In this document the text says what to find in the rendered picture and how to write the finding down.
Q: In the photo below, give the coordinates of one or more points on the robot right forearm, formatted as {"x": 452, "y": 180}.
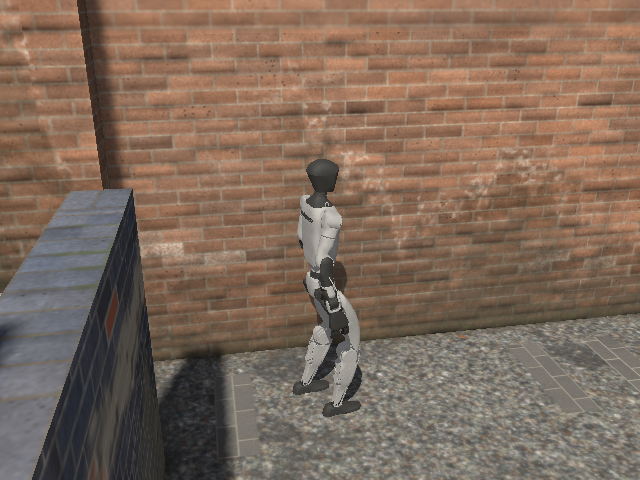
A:
{"x": 329, "y": 292}

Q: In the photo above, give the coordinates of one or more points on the humanoid robot head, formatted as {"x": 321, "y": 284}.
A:
{"x": 323, "y": 175}

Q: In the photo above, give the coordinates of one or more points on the right robot hand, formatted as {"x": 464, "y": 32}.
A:
{"x": 337, "y": 321}

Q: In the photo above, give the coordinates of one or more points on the robot left upper arm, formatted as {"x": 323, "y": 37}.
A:
{"x": 299, "y": 230}

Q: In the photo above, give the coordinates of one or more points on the robot right upper arm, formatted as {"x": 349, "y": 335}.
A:
{"x": 331, "y": 223}

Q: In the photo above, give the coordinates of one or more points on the robot left shin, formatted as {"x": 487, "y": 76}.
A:
{"x": 315, "y": 355}

